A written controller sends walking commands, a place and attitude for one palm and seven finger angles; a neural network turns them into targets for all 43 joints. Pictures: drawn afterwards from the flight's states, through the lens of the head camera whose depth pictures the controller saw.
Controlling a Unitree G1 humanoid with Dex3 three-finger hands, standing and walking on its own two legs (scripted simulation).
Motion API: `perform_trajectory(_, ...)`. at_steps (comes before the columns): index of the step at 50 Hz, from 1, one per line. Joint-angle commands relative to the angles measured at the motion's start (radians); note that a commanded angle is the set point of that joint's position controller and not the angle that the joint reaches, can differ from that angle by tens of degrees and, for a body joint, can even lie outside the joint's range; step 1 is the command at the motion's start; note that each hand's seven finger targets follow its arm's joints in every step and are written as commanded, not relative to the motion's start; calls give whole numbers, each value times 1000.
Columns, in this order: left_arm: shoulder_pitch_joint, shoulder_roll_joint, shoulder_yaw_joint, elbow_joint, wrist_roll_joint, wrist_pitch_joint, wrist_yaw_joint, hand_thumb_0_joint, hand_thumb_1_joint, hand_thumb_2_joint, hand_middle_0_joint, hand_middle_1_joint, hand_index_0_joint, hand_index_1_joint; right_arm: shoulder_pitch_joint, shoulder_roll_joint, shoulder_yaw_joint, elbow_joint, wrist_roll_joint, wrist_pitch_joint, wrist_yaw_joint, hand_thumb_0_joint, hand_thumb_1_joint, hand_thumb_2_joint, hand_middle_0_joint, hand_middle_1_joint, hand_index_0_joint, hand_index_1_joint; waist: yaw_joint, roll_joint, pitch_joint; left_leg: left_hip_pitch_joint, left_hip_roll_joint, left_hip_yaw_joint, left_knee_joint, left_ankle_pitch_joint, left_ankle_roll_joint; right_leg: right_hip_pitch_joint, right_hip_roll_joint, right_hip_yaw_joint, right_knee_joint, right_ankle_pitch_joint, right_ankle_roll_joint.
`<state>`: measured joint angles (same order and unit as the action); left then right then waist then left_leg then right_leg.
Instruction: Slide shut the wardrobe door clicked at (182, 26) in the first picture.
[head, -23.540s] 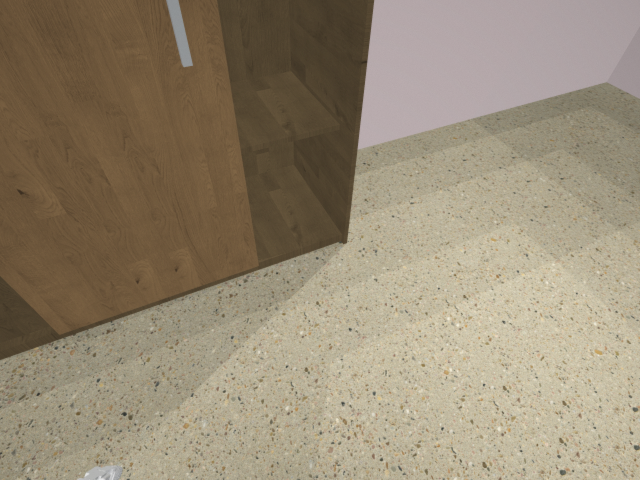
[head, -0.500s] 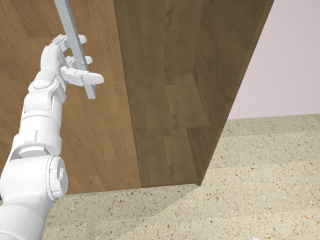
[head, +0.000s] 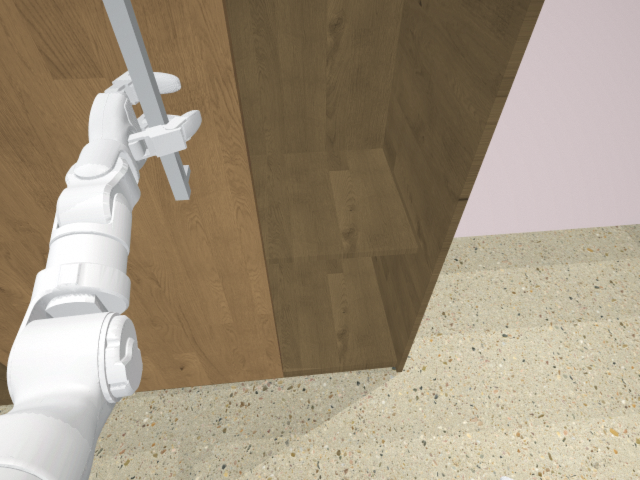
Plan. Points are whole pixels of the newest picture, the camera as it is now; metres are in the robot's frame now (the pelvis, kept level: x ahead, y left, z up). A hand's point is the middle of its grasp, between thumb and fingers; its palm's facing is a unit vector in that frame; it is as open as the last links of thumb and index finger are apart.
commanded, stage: grip the handle and tug to test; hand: left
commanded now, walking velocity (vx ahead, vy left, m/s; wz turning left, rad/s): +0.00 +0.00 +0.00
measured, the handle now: (155, 95) +0.51 +0.21 +0.24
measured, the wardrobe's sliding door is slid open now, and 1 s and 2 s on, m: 0.37 0.37 0.36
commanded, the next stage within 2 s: tug the door sideways, standing still in 0.86 s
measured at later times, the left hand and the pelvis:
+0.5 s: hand (172, 128) +0.46 +0.18 +0.22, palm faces +0.13 -0.99 +0.00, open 5.3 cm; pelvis +0.00 +0.00 +0.00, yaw +0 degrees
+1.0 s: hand (172, 132) +0.46 +0.18 +0.22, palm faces +0.12 -0.99 +0.01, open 5.8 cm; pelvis +0.04 +0.00 +0.00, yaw -2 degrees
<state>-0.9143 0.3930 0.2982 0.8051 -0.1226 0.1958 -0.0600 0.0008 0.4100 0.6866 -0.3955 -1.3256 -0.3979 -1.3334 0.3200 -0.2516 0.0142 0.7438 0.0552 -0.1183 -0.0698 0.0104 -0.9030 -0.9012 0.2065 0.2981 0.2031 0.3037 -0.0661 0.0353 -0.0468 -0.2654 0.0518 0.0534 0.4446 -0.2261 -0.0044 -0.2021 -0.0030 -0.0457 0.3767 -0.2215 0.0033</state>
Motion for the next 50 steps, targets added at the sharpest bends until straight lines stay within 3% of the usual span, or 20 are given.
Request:
perform_trajectory(1,-536,217,16,-230,-11,-69,-6,0,853,880,-445,-1393,-445,-1393,-7,-154,-49,-103,5,-44,-16,0,-900,-900,200,300,200,300,-4,-14,-296,187,-42,-40,-19,275,30,29,49,6,-29,293,-21)
perform_trajectory(3,-551,207,6,-222,-10,-65,-4,0,900,900,-450,-1400,-450,-1400,-11,-155,-48,-99,4,-44,-16,0,-900,-900,200,300,200,300,-4,11,-272,182,-45,-38,-18,258,30,16,48,7,-35,269,-22)
perform_trajectory(9,-570,183,-9,-246,-19,-75,-4,0,900,900,-450,-1400,-450,-1400,-7,-154,-50,-95,3,-52,-14,0,-900,-900,200,300,200,300,-12,3,-312,205,-46,-43,-10,293,31,24,48,6,-27,308,-22)
perform_trajectory(10,-553,197,6,-225,-17,-72,-4,0,900,900,-450,-1400,-450,-1400,-5,-154,-51,-94,3,-50,-15,0,-900,-900,200,300,200,300,-5,-23,-314,197,-46,-44,-10,292,31,31,49,5,-24,309,-22)
perform_trajectory(13,-549,232,29,-214,-16,-72,-8,0,900,900,-450,-1400,-450,-1400,-4,-160,-51,-90,2,-49,-16,0,-900,-900,200,300,200,300,-1,-14,-307,189,-49,-37,-6,290,34,40,47,10,-25,318,-21)
perform_trajectory(17,-541,197,3,-242,-20,-77,-14,0,900,900,-450,-1400,-450,-1400,-13,-151,-50,-101,5,-51,-14,0,-900,-900,200,300,200,300,0,-8,-317,193,-49,-37,-8,295,33,42,48,10,-22,327,-21)
perform_trajectory(19,-542,233,33,-260,-24,-80,-10,0,900,900,-450,-1400,-450,-1400,-15,-156,-50,-101,3,-51,-14,0,-900,-900,200,300,200,300,8,2,-325,192,-50,-35,-6,310,34,60,45,10,-19,347,-22)
perform_trajectory(22,-525,226,27,-273,-23,-76,-18,0,900,900,-450,-1400,-450,-1400,-23,-153,-50,-110,5,-49,-15,0,-900,-900,200,300,200,300,6,-12,-327,197,-50,-30,-6,315,36,66,46,12,-18,363,-19)
perform_trajectory(23,-488,231,34,-277,-23,-75,-18,0,900,900,-450,-1400,-450,-1400,-23,-153,-50,-112,6,-46,-13,0,-900,-900,200,300,200,300,20,5,-322,196,-49,-31,-7,317,34,73,47,10,-18,352,-23)
perform_trajectory(25,-471,220,30,-304,-29,-68,-18,0,900,900,-450,-1400,-450,-1400,-32,-152,-50,-120,8,-45,-13,0,-900,-900,200,300,200,300,20,1,-329,203,-48,-29,-10,331,34,79,47,11,-19,370,-22)
perform_trajectory(27,-419,215,36,-361,-30,-60,-19,0,900,900,-450,-1400,-450,-1400,-42,-149,-51,-134,9,-42,-13,0,-900,-900,200,300,200,300,39,6,-368,225,-45,-29,-12,383,32,111,49,6,-7,413,-26)
perform_trajectory(32,-330,165,14,-488,-47,-20,-21,0,900,900,-450,-1400,-450,-1400,-82,-143,-52,-157,15,-36,-9,0,-900,-900,200,300,200,300,53,11,-375,257,-41,-26,-10,447,31,129,53,2,-6,461,-26)
perform_trajectory(33,-288,181,33,-510,-50,-9,-19,0,900,900,-450,-1400,-450,-1400,-88,-146,-53,-161,14,-34,-7,0,-900,-900,200,300,200,300,68,30,-384,262,-42,-21,-7,465,31,146,52,4,-6,473,-28)
perform_trajectory(36,-226,193,57,-575,-56,30,-19,0,900,900,-450,-1400,-450,-1400,-111,-143,-52,-169,15,-24,-9,0,-900,-900,200,300,200,300,75,5,-380,258,-39,-15,-10,511,31,171,50,1,1,529,-24)
perform_trajectory(37,-219,170,39,-607,-56,43,-19,0,900,900,-450,-1400,-450,-1400,-119,-141,-51,-173,16,-21,-9,0,-900,-900,200,300,200,300,73,8,-378,268,-38,-15,-10,532,30,170,50,0,2,540,-24)
perform_trajectory(38,-183,164,37,-633,-54,55,-16,0,900,900,-450,-1400,-450,-1400,-130,-138,-49,-178,16,-19,-6,0,-900,-900,200,300,200,300,86,45,-370,272,-37,-13,-5,554,29,171,49,0,3,540,-26)
perform_trajectory(39,-182,144,24,-678,-60,65,-12,0,900,900,-450,-1400,-450,-1400,-140,-135,-48,-182,17,-17,-3,0,-900,-900,200,300,200,300,81,57,-382,290,-36,-15,-3,580,27,170,48,0,3,554,-26)
perform_trajectory(43,-87,132,35,-748,-70,124,-7,0,900,900,-450,-1400,-450,-1400,-166,-137,-49,-185,14,-2,-3,0,-900,-900,200,300,200,300,96,21,-387,309,-31,-12,9,674,26,189,49,-3,14,622,-22)
perform_trajectory(48,-73,120,28,-789,-71,176,-1,0,900,900,-450,-1400,-450,-1400,-191,-135,-41,-186,11,15,-8,0,-900,-900,200,300,200,300,95,14,-363,304,-34,-12,6,675,26,190,46,-3,17,635,-23)
perform_trajectory(50,-179,169,51,-744,-63,181,8,0,900,900,-450,-1400,-450,-1400,-180,-141,-43,-165,7,19,-19,0,-900,-900,200,300,200,300,69,-1,-355,304,-35,-13,14,664,28,169,44,1,16,644,-22)
